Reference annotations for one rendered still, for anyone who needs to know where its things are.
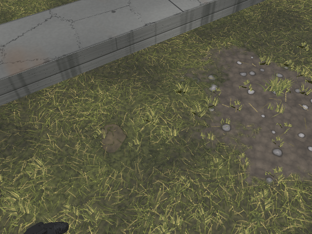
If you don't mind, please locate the left robot hand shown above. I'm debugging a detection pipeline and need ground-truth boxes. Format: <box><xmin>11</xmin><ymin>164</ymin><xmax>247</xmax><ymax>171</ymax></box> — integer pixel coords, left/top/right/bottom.
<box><xmin>23</xmin><ymin>221</ymin><xmax>69</xmax><ymax>234</ymax></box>

